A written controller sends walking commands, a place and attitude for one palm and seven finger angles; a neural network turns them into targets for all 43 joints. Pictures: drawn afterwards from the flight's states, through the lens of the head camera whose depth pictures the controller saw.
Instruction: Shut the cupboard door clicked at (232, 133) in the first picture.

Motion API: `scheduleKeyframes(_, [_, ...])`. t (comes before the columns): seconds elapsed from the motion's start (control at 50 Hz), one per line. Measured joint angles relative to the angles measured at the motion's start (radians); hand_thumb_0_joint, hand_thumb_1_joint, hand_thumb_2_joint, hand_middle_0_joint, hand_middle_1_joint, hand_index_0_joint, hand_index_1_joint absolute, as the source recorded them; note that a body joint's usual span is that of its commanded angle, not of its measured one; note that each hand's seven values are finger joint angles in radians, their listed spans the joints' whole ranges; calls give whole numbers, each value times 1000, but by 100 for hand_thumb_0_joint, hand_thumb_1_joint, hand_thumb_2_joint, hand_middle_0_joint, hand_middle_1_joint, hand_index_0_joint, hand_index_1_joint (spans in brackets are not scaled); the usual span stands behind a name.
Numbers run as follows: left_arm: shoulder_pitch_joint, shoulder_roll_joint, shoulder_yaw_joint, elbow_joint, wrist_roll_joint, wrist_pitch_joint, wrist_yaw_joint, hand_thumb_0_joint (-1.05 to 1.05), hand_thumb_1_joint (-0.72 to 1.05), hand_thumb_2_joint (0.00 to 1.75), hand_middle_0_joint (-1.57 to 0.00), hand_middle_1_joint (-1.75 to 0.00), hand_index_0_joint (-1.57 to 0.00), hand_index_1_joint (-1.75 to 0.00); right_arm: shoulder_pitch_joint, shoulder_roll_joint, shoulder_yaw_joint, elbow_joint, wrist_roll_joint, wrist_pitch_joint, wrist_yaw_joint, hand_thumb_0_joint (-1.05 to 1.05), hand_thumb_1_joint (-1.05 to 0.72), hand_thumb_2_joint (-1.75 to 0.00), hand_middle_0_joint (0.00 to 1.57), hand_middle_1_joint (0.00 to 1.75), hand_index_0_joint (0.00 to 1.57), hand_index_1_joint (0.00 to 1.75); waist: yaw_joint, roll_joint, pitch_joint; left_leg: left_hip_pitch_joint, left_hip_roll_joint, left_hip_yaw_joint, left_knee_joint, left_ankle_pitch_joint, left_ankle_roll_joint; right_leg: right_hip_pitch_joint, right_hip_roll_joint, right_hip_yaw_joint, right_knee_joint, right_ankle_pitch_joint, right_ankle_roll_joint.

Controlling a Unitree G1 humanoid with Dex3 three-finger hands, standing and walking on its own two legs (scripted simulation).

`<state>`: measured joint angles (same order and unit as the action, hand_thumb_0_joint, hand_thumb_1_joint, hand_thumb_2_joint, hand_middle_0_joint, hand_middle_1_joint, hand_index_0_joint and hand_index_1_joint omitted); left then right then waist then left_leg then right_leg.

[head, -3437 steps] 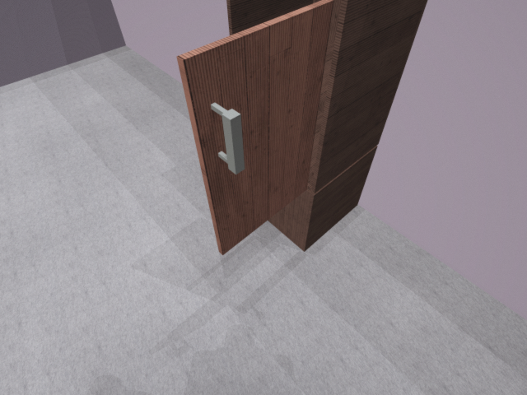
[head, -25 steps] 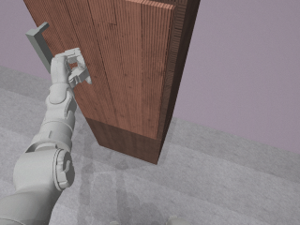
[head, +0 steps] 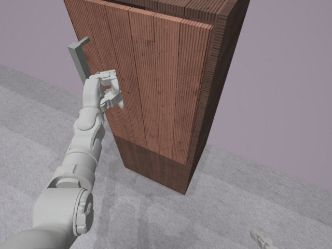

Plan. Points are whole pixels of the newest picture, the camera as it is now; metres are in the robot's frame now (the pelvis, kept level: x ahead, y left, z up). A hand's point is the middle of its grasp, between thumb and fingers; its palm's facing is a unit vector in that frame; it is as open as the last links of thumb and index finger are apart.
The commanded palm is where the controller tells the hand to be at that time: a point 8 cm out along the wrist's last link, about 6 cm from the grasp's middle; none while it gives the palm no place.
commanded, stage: draw the hand back to the body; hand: left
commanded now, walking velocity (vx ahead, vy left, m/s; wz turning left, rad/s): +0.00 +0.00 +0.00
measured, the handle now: (87, 62) +0.60 +0.22 +0.11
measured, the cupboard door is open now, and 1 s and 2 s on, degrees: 0 0 0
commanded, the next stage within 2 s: step back with the hand held close in 1.48 s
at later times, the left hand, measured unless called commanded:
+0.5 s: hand (70, 133) +0.32 +0.18 +0.15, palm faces +0.11 -0.98 -0.15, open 3.1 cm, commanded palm +0.28 +0.23 +0.16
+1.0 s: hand out of the picture +0.23 +0.26 +0.18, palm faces +0.41 -0.84 -0.36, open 5.3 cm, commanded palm +0.17 +0.30 +0.20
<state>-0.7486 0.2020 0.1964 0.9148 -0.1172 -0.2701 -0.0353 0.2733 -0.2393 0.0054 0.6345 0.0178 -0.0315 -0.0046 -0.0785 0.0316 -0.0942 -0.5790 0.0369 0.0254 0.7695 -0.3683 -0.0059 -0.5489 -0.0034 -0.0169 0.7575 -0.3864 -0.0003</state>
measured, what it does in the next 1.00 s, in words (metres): stands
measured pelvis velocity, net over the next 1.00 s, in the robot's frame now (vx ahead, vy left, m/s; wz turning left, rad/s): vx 0.02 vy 0.00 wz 0.01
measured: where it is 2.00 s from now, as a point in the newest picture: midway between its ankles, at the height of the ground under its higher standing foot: outside the picture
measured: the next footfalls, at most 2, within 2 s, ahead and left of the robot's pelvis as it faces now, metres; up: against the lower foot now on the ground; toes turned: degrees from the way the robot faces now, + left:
none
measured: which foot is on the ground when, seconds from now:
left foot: down 0.00-1.00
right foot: down 0.00-1.00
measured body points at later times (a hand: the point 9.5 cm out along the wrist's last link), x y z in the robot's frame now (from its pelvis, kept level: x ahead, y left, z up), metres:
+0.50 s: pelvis +0.00 +0.00 +0.02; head -0.01 -0.02 +0.47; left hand +0.31 +0.23 +0.16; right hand +0.18 -0.25 -0.06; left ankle +0.00 +0.12 -0.71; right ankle -0.01 -0.12 -0.71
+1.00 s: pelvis +0.02 +0.00 +0.03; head +0.00 -0.03 +0.48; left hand +0.20 +0.30 +0.20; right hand +0.20 -0.21 -0.06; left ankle +0.00 +0.12 -0.71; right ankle -0.01 -0.12 -0.71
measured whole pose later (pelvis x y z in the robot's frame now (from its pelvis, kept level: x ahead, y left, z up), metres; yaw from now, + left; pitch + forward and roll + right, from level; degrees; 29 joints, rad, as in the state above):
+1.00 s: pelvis +0.02 +0.00 +0.03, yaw +1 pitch -3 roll +0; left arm 0.36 0.32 0.28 -0.28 -0.07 -0.05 0.09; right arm 0.20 -0.21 0.03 0.64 0.01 -0.05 -0.08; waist 0.05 0.07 0.00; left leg -0.11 0.01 0.03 0.42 -0.25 0.00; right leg -0.08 -0.02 -0.02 0.41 -0.27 0.01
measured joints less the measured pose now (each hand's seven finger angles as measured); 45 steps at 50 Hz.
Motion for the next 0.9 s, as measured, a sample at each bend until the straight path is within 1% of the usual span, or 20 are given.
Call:
scheduleKeyframes(0.08, [114,12,28,-107,-11,24,-24,2,90,90,-130,-150,-130,-150,37,1,1,-18,8,20,1,1,-90,-90,20,30,20,30,3,10,-9,42,6,19,-27,1,-1,29,6,19,-18,4,-1])
scheduleKeyframes(0.18, [281,28,32,-287,-48,81,-53,2,90,90,-130,-150,-130,-150,73,-5,-2,-20,23,32,-15,1,-90,-90,20,30,20,30,17,16,4,111,10,24,-68,10,-3,96,11,22,-58,14,-3])
scheduleKeyframes(0.3, [438,43,12,-495,-91,135,-97,2,90,90,-130,-150,-130,-150,56,-18,-6,-3,37,12,-44,1,-90,-90,20,30,20,30,44,19,18,182,7,11,-108,26,-5,175,10,9,-105,29,-5])
scheduleKeyframes(0.42, [535,55,3,-627,-124,219,-138,2,90,90,-128,-148,-128,-148,-16,-30,3,-16,47,-19,-67,1,-90,-90,20,30,20,30,68,22,23,234,-3,0,-140,45,-3,233,0,-3,-135,41,-3])
scheduleKeyframes(0.44, [557,59,-6,-659,-102,226,-118,2,90,90,-127,-146,-126,-146,-32,-28,4,-21,45,-24,-71,1,-90,-90,20,30,20,30,72,22,28,247,-5,0,-148,49,-3,245,-2,-3,-142,44,-2])
scheduleKeyframes(0.5, [645,66,-38,-768,-36,223,-25,2,90,90,-122,-141,-122,-141,-77,-16,7,-36,33,-30,-83,1,-90,-90,20,30,20,30,80,21,44,293,-9,4,-194,70,-2,288,-5,0,-181,62,0])
scheduleKeyframes(0.54, [699,64,-49,-827,-8,221,22,2,90,90,-118,-137,-118,-137,-99,-8,13,-44,27,-26,-87,1,-90,-90,20,30,20,30,87,19,53,323,-12,4,-225,85,-1,317,-7,0,-210,76,1])
scheduleKeyframes(0.6, [759,62,-55,-886,19,221,66,2,90,90,-111,-129,-111,-129,-121,4,23,-47,20,-21,-89,1,-90,-90,20,30,20,30,102,16,69,362,-14,2,-264,103,0,359,-8,-3,-253,95,2])
scheduleKeyframes(0.66, [806,65,-50,-936,36,225,93,2,90,90,-104,-121,-104,-121,-129,14,33,-44,11,-20,-88,1,-90,-90,20,30,20,30,115,15,83,396,-17,-1,-297,117,1,396,-9,-6,-288,109,2])
scheduleKeyframes(0.74, [874,75,-31,-1006,45,226,111,2,90,90,-93,-110,-93,-110,-125,24,43,-35,3,-21,-85,1,-90,-90,20,30,20,30,127,23,93,432,-20,-1,-329,127,2,433,-12,-7,-323,121,5])
scheduleKeyframes(0.9, [1018,99,40,-1132,45,221,118,2,90,90,-72,-86,-72,-86,-93,33,42,-9,-7,-14,-75,1,-90,-90,20,30,20,30,130,36,95,465,-23,3,-354,128,5,465,-14,-4,-351,124,9])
